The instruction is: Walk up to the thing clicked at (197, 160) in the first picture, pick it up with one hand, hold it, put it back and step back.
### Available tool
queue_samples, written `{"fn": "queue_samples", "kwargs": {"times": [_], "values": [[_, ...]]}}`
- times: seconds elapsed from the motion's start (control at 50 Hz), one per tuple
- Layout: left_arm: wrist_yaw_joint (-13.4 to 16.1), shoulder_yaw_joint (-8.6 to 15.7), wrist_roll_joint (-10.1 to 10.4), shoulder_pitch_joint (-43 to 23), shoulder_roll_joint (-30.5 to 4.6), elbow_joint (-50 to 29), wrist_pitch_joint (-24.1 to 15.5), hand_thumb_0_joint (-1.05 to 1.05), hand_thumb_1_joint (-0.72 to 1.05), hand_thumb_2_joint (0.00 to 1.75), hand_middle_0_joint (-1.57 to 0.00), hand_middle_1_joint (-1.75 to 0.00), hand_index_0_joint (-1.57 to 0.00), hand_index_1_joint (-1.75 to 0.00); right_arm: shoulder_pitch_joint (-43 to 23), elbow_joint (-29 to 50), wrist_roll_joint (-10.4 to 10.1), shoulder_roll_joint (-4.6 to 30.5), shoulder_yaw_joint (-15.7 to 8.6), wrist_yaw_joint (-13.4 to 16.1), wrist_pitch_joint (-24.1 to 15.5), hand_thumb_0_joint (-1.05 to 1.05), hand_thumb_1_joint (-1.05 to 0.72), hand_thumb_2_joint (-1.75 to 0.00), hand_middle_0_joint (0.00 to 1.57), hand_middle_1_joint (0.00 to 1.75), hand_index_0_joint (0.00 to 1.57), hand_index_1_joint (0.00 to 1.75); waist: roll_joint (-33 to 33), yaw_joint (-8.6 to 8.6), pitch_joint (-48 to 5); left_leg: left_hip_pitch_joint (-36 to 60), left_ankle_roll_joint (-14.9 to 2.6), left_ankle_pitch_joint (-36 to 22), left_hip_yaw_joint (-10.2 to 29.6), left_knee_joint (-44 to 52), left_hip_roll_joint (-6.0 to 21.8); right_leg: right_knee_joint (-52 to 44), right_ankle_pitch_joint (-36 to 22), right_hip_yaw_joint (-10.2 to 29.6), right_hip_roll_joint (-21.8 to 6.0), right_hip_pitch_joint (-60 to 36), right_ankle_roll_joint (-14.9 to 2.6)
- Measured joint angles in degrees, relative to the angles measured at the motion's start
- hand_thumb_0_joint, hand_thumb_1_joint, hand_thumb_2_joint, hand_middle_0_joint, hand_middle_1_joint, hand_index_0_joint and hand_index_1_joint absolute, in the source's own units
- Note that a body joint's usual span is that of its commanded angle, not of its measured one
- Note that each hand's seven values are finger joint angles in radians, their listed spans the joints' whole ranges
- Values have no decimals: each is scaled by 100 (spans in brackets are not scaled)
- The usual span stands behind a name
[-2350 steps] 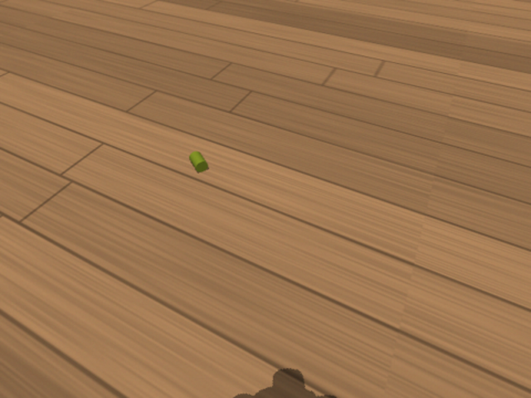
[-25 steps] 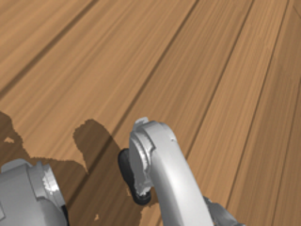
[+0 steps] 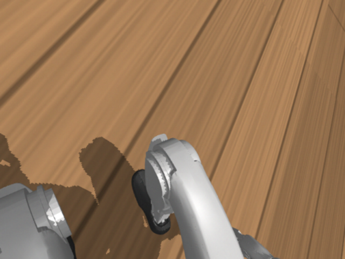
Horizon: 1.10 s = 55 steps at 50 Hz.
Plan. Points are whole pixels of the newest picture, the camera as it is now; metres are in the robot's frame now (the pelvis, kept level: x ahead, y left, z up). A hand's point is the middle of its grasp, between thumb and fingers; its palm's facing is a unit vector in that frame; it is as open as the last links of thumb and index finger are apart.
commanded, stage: open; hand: left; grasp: from above
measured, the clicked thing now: out of the picture +0.48 +0.36 -0.27
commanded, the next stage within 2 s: withdraw in 0.58 s
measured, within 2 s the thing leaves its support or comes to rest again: rests again in 0.04 s
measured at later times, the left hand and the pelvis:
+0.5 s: hand out of the picture +0.46 +0.35 -0.23, palm faces -0.44 -0.15 -0.89, open 13.0 cm; pelvis +0.00 +0.00 +0.00, yaw +0 degrees
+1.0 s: hand out of the picture +0.49 +0.37 -0.17, palm faces -0.29 -0.09 -0.95, open 14.0 cm; pelvis +0.01 +0.00 +0.01, yaw +1 degrees
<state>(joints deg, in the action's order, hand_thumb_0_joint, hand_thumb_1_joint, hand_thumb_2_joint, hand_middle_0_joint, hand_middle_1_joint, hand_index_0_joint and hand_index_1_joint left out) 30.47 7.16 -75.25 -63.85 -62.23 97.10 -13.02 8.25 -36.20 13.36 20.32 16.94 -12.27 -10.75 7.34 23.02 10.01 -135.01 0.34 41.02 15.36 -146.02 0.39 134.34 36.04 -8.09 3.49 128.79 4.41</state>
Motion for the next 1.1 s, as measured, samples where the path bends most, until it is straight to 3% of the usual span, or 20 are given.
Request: {"fn": "queue_samples", "kwargs": {"times": [0.36,0.56,0.74,0.84,0.98,1.1], "values": [[-140,69,132,139,40,-195,60,0,-23,76,-35,-73,-34,-73,-20,-1,-25,-26,-2,-14,36,0,-90,-90,20,30,20,30,-34,-31,24,10,10,6,17,28,-14,-36,13,-23,-20,-29,-14],[-116,-37,106,95,0,-50,-51,0,-36,88,-23,-85,-22,-86,-46,19,-11,6,38,39,76,0,-90,-90,20,30,20,30,-36,-27,6,13,-1,-27,27,30,-9,-52,-22,-35,-13,-38,-25],[-24,0,11,63,-26,-65,-53,0,-44,96,-15,-94,-14,-94,-45,7,-9,-15,44,27,26,0,-90,-90,20,30,20,30,-4,-10,-16,7,3,7,19,24,1,-42,-1,-27,-11,-19,-26],[-78,136,-8,95,29,-464,26,0,-47,97,-13,-97,-13,-97,13,9,-11,-35,-24,1,14,0,-91,-90,20,30,20,30,-30,-56,-50,-8,30,14,19,42,-15,-41,16,-29,-33,1,-41],[-487,109,265,458,548,-1636,381,0,-50,99,-11,-98,-11,-98,211,-50,-168,-128,-390,-85,171,0,-91,-90,20,30,20,30,-364,-300,-552,-38,54,51,-79,218,-36,-120,113,31,-106,53,-90],[-1233,-254,625,646,1068,-2229,811,0,-51,99,-11,-98,-10,-98,208,-78,-457,-197,-775,-101,531,0,-91,-90,20,30,20,30,-778,-614,-1115,126,-5,47,-337,576,-22,-320,202,219,-184,-64,-68]]}}
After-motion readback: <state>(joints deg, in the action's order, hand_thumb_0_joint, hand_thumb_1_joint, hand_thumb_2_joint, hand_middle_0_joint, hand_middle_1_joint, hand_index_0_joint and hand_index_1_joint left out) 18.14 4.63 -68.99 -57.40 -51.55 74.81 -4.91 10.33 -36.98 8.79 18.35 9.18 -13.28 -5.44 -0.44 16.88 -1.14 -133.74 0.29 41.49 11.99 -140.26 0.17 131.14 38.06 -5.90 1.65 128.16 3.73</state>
